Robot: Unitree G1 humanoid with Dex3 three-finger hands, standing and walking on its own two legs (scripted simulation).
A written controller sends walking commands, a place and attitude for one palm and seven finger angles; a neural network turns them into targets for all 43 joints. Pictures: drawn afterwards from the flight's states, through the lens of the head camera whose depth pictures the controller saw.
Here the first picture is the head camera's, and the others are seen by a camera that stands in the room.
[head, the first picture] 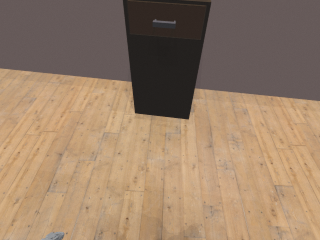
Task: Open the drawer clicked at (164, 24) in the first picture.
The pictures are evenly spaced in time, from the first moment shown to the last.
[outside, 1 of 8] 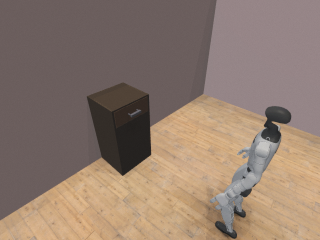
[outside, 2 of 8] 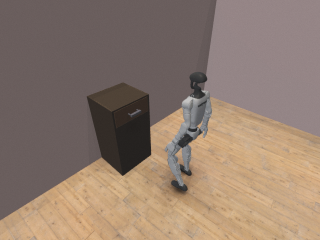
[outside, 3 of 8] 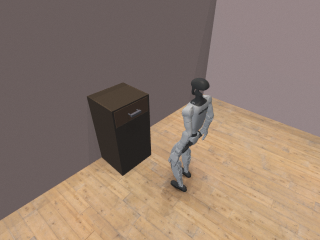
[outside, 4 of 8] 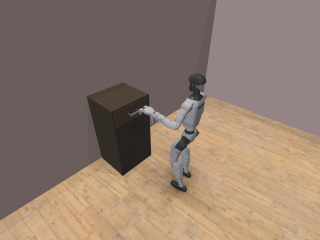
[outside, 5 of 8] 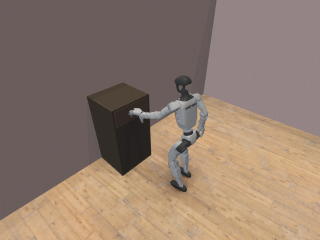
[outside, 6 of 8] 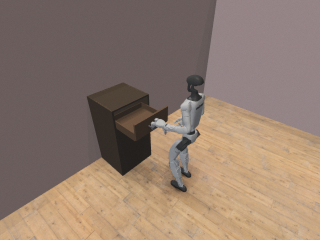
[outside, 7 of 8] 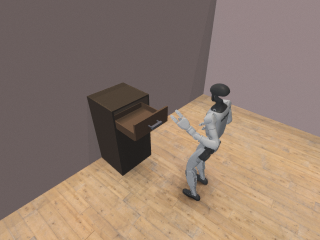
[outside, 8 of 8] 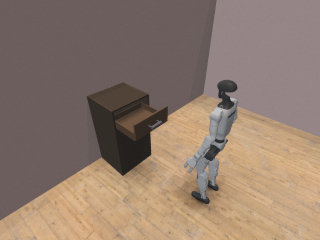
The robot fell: no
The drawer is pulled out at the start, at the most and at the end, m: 0.00 0.30 0.30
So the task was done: yes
